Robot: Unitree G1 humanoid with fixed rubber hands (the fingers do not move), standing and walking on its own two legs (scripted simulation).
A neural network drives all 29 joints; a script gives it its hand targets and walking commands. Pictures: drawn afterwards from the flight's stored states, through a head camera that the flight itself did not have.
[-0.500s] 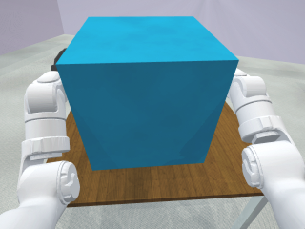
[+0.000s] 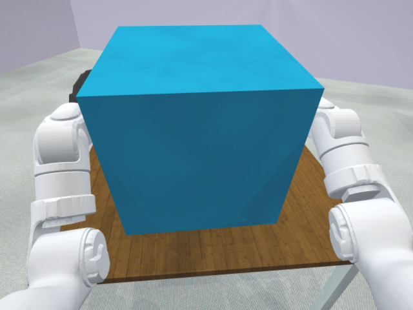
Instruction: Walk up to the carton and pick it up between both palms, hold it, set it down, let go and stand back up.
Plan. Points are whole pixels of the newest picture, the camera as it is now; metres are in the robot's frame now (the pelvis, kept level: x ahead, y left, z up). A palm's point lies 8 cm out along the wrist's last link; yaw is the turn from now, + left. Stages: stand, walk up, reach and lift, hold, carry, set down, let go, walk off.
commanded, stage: hold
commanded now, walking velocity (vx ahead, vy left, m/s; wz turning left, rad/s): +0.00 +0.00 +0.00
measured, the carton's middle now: (197, 124) +0.40 +0.00 +0.23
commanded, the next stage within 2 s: none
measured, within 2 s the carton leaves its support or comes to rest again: neither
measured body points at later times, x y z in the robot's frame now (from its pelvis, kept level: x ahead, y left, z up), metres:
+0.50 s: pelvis +0.00 +0.00 +0.00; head -0.08 +0.02 +0.44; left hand +0.37 +0.21 +0.29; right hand +0.39 -0.18 +0.30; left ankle +0.02 +0.13 -0.75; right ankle -0.01 -0.10 -0.75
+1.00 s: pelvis +0.00 +0.00 +0.00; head -0.08 +0.02 +0.44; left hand +0.38 +0.21 +0.29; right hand +0.39 -0.18 +0.29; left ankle +0.02 +0.13 -0.75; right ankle -0.01 -0.10 -0.75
